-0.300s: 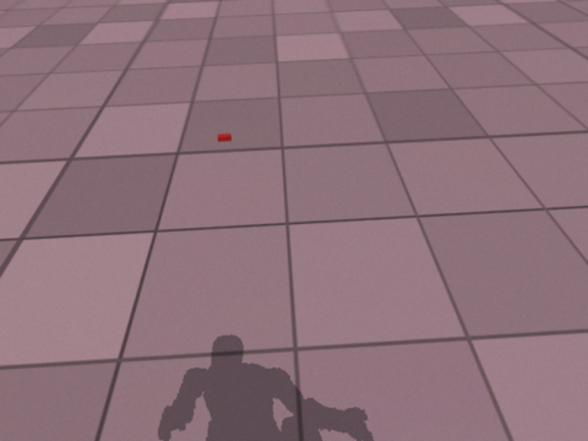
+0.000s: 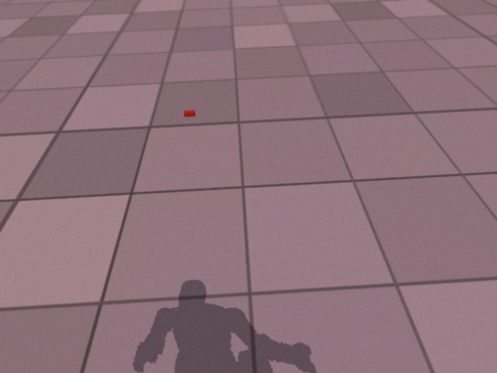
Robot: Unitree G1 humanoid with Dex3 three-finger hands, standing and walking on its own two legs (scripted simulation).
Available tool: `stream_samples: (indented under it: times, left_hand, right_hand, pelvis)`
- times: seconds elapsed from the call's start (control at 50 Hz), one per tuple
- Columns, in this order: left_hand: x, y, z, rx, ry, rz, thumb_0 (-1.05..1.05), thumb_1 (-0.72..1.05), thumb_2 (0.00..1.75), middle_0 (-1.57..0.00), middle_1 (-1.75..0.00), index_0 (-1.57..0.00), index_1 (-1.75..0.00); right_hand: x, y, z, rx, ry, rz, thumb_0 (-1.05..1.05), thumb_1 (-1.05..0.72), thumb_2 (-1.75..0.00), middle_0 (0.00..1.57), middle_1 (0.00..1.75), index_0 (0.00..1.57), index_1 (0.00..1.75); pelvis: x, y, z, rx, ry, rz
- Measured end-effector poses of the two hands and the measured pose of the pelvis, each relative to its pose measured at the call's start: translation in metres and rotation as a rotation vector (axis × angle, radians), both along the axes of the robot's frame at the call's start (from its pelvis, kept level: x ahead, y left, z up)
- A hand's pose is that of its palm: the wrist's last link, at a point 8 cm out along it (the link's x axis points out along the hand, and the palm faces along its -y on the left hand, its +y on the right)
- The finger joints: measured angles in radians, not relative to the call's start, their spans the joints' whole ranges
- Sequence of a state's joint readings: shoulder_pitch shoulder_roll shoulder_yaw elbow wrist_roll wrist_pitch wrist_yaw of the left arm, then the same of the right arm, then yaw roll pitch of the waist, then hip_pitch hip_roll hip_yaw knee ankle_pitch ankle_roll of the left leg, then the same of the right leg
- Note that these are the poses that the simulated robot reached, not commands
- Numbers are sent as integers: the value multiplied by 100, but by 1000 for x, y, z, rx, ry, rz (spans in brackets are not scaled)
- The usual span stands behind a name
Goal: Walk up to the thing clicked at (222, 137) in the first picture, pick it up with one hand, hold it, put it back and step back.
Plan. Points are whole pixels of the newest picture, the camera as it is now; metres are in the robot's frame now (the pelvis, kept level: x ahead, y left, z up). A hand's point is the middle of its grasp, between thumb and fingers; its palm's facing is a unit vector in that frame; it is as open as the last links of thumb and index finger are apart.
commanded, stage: stand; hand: left
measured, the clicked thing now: (189, 113) +2.00 +0.48 -0.77
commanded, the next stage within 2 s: walk up in 0.82 s
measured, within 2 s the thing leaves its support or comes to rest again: neither
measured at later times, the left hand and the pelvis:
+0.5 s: hand out of the picture +0.09 +0.25 -0.16, palm faces -0.02 -0.94 -0.34, open 7.4 cm; pelvis +0.01 +0.00 +0.00, yaw +0 degrees
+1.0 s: hand out of the picture +0.07 +0.29 -0.15, palm faces +0.03 -0.93 -0.37, open 7.4 cm; pelvis +0.03 +0.01 -0.01, yaw +1 degrees
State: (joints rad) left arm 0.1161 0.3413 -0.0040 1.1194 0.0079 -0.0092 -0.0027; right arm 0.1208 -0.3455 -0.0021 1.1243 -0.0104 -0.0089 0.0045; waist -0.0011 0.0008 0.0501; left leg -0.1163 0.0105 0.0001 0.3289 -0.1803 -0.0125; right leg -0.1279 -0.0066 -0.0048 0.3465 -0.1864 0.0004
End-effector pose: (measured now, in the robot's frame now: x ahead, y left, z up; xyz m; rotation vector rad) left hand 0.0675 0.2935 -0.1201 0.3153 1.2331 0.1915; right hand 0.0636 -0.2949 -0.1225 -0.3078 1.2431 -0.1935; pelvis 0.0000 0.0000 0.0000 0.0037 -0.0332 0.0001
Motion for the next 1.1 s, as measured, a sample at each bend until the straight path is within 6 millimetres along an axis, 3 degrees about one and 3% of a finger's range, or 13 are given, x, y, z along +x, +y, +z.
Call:
stream_samples:
  times: [0.44,0.84,0.96,1.1]
  left_hand:
    - [12,-1,2,2,-19,1,1,91,90,-20,-30,-20,-30]
    - [5,0,1,-5,-7,7,1,91,90,-20,-30,-20,-30]
    - [-1,25,8,13,-60,20,1,91,90,-20,-30,-20,-30]
    - [-14,85,10,67,12,82,1,90,90,-20,-30,-20,-30]
  right_hand:
    - [16,-1,2,-4,-20,9,1,-90,-90,20,30,20,30]
    - [11,-2,3,1,-14,5,1,-90,-90,20,30,20,30]
    - [27,-15,5,-11,-34,38,1,-90,-90,20,30,20,30]
    - [92,1,24,-48,-96,96,1,-91,-90,20,30,20,30]
  pelvis:
    - [7,-1,1,-2,-1,4]
    - [7,-1,1,-2,2,1]
    - [18,7,-6,-14,26,17]
    - [56,39,-8,-35,11,33]
